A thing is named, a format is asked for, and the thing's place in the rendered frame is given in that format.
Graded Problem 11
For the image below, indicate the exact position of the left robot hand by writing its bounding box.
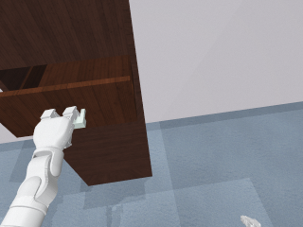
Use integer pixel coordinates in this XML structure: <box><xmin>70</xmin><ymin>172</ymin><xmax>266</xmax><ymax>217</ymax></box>
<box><xmin>33</xmin><ymin>106</ymin><xmax>80</xmax><ymax>151</ymax></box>

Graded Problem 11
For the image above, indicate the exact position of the cabinet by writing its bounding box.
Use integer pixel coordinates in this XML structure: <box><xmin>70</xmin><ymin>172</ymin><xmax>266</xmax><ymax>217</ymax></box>
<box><xmin>0</xmin><ymin>0</ymin><xmax>152</xmax><ymax>186</ymax></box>

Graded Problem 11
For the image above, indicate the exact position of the handle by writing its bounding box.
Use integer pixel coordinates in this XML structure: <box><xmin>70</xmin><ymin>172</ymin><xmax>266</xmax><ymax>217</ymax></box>
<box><xmin>73</xmin><ymin>109</ymin><xmax>86</xmax><ymax>129</ymax></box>

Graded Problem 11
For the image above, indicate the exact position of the drawer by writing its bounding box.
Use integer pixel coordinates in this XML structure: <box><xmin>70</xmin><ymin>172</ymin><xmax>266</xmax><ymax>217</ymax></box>
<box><xmin>0</xmin><ymin>55</ymin><xmax>138</xmax><ymax>138</ymax></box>

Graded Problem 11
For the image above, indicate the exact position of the right robot hand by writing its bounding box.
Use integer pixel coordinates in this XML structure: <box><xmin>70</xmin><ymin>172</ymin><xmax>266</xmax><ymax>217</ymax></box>
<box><xmin>241</xmin><ymin>215</ymin><xmax>261</xmax><ymax>227</ymax></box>

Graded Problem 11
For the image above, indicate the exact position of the left robot forearm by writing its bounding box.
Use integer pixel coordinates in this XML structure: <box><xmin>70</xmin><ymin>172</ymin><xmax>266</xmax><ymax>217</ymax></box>
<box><xmin>0</xmin><ymin>147</ymin><xmax>64</xmax><ymax>227</ymax></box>

